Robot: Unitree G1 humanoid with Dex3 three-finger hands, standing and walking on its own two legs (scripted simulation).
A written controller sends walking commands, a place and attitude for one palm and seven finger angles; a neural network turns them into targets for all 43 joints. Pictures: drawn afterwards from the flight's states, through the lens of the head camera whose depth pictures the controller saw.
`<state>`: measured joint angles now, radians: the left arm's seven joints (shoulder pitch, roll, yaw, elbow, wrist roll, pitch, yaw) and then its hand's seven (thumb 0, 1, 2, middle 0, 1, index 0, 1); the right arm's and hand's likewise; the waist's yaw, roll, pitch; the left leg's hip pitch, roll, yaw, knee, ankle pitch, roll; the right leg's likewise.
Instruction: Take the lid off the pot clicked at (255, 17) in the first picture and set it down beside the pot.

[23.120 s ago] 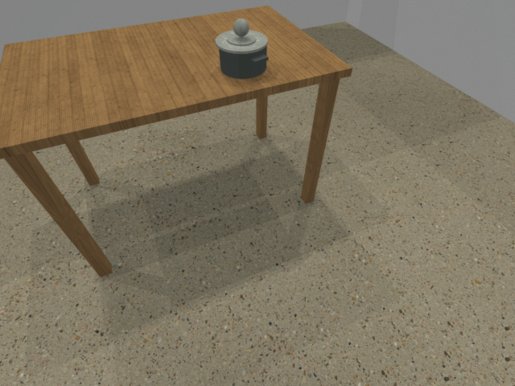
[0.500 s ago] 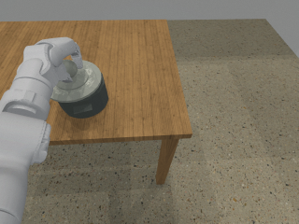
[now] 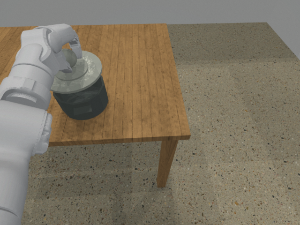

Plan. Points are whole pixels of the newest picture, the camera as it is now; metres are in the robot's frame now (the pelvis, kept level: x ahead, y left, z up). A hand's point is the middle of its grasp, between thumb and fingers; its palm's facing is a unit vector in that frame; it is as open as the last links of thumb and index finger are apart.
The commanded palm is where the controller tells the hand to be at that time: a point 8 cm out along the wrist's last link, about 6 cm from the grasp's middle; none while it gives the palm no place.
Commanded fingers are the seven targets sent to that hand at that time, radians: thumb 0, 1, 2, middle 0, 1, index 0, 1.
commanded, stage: lift the lid straight up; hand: left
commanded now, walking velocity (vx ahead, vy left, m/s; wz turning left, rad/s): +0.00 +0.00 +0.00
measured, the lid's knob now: (66, 58) +0.53 +0.18 +0.16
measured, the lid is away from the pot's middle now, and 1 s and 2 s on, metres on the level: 0.01 0.01 0.09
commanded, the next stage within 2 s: move the lid sideways beside the pot in 1.16 s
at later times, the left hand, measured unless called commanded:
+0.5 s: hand (51, 41) +0.51 +0.19 +0.22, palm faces -0.30 -0.06 -0.95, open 7.8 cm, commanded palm +0.51 +0.19 +0.29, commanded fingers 0.00 0.71 0.85 -0.83 -1.12 -0.78 -1.11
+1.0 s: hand (48, 29) +0.50 +0.18 +0.26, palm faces -0.28 -0.08 -0.96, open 7.8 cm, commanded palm +0.52 +0.18 +0.32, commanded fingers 0.00 0.71 0.85 -0.83 -1.12 -0.78 -1.11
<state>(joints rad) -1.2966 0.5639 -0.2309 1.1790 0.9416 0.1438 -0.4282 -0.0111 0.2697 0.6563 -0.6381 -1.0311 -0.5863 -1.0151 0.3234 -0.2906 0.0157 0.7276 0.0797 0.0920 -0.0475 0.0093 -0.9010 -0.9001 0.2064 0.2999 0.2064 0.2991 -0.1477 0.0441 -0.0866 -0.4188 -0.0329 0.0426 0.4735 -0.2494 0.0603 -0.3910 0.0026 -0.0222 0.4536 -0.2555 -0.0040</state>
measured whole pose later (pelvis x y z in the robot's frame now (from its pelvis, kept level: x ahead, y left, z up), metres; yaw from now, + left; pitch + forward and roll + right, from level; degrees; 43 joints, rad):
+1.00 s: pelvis -0.01 +0.00 +0.00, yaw +1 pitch +10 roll -1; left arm -1.50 0.56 -0.30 1.18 0.96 0.25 -0.54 -0.01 0.27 0.66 -0.64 -1.03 -0.59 -1.01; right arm 0.31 -0.30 0.03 0.74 0.07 0.09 -0.03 0.01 -0.90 -0.90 0.21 0.30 0.21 0.30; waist -0.14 0.04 -0.08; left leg -0.40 -0.05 0.02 0.45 -0.22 0.06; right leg -0.36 -0.01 -0.04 0.43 -0.24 0.00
